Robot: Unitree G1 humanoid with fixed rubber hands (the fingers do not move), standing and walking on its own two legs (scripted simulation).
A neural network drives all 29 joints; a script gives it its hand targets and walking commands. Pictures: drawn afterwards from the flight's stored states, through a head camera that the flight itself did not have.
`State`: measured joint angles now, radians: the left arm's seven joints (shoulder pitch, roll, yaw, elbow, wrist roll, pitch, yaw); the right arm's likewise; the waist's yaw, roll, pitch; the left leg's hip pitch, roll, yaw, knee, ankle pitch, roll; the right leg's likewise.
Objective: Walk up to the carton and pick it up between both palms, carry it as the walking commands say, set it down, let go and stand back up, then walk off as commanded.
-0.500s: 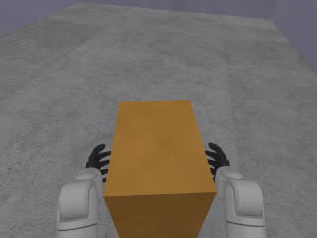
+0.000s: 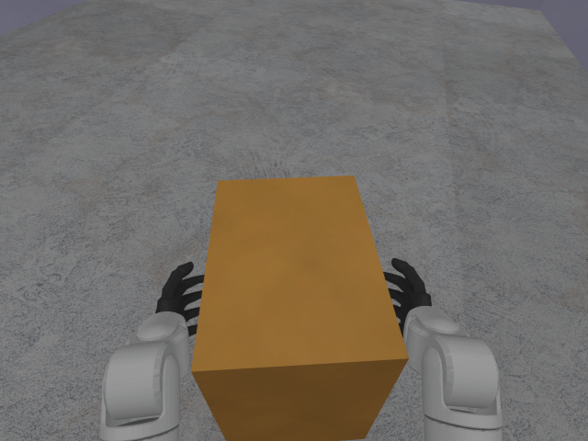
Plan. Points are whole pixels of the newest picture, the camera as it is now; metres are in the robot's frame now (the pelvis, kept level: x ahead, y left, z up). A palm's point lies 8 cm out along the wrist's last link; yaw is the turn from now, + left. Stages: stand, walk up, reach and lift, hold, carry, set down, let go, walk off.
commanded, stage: carry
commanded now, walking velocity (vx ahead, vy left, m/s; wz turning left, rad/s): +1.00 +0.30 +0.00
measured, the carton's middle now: (292, 311) +0.32 +0.00 +0.00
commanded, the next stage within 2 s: none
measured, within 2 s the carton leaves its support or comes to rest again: neither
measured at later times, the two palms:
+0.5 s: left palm (156, 197) +0.48 +0.22 +0.08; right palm (336, 200) +0.49 -0.07 +0.07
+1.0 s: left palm (143, 90) +0.86 +0.35 +0.07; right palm (267, 95) +0.84 +0.06 +0.08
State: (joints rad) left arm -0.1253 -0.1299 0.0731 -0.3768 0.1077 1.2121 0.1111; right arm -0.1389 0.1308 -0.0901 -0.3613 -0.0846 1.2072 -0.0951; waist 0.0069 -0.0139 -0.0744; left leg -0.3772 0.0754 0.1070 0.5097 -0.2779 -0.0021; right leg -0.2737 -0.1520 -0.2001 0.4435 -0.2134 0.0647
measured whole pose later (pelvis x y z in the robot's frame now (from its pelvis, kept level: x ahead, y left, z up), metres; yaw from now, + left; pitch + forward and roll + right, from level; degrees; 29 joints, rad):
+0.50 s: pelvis +0.22 +0.07 +0.00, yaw +2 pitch +3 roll +0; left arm -0.13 -0.13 0.09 -0.38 0.08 1.20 0.11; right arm -0.14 0.13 -0.08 -0.40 -0.10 1.22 -0.11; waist 0.00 0.04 -0.02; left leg -0.41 -0.02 0.02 1.09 -0.27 0.02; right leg -0.22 -0.08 -0.20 0.47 -0.29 0.01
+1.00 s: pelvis +0.58 +0.21 +0.00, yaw -1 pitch +2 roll +0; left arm -0.16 -0.13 0.11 -0.38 0.08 1.20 0.11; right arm -0.14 0.13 -0.07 -0.39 -0.09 1.19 -0.11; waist -0.02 -0.02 0.03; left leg -0.09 -0.02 0.19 0.33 -0.28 0.06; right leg -0.59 -0.11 -0.14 0.84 -0.29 0.05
